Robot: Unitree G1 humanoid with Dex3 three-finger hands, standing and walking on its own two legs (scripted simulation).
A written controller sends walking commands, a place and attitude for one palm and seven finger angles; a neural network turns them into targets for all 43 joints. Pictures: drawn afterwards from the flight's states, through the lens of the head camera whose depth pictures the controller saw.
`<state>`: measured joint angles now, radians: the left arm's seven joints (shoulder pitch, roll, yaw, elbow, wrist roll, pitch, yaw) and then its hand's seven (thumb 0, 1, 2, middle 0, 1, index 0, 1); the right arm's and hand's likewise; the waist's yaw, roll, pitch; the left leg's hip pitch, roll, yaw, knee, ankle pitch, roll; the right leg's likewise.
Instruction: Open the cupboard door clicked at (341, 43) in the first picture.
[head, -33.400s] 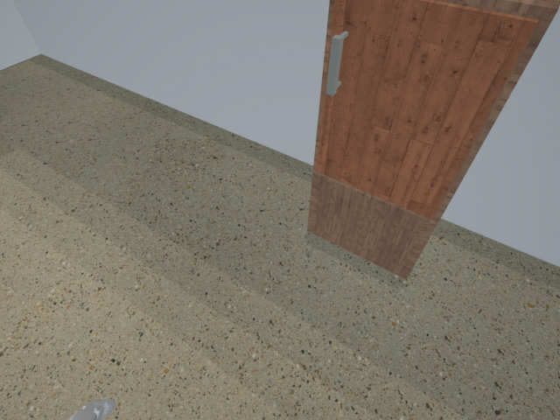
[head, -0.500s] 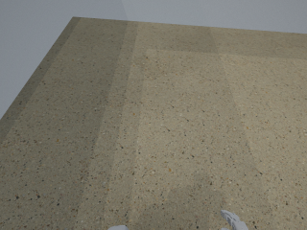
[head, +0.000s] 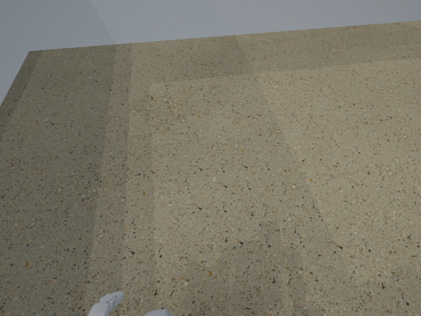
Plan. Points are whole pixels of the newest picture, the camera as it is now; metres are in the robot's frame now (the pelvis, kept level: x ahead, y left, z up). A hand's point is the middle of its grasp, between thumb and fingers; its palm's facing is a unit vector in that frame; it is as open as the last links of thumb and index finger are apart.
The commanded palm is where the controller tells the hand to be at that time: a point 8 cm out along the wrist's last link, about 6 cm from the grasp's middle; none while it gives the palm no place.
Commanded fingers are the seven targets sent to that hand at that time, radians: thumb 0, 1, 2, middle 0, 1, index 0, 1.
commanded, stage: turn to face it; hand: left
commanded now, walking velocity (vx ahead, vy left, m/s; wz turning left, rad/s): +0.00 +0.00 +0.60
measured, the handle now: out of the picture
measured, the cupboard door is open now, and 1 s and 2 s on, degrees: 39 39 39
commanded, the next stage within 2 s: none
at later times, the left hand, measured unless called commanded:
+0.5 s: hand out of the picture +0.14 +0.22 -0.16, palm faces +0.28 -0.92 -0.26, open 7.4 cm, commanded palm none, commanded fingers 0.00 0.90 0.90 -0.20 -0.30 -0.20 -0.30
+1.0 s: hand out of the picture +0.06 +0.18 -0.18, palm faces +0.60 -0.76 -0.25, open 7.4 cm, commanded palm none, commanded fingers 0.00 0.90 0.90 -0.20 -0.30 -0.20 -0.30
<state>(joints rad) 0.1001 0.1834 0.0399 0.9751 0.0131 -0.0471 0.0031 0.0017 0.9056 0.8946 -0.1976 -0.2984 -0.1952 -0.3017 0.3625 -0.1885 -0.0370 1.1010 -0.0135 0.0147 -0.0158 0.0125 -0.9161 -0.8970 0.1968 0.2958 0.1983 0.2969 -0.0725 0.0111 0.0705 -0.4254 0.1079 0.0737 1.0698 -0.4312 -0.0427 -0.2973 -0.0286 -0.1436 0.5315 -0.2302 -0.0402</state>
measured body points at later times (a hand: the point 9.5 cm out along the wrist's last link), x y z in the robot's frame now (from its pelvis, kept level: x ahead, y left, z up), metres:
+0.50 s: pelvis +0.10 -0.01 +0.00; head +0.15 +0.00 +0.45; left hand +0.13 +0.27 -0.14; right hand +0.23 -0.24 -0.14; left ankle +0.12 +0.11 -0.73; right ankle +0.13 -0.16 -0.71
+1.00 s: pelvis +0.14 -0.03 -0.01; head +0.18 +0.02 +0.44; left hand +0.03 +0.22 -0.16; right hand +0.40 -0.16 -0.13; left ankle +0.08 +0.07 -0.73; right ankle +0.18 -0.17 -0.67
